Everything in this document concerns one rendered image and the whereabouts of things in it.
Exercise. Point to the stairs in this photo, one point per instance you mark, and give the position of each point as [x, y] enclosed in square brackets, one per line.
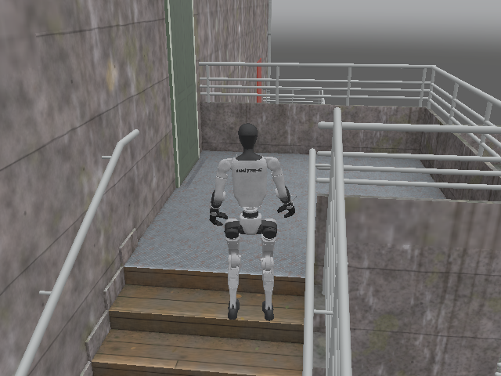
[168, 322]

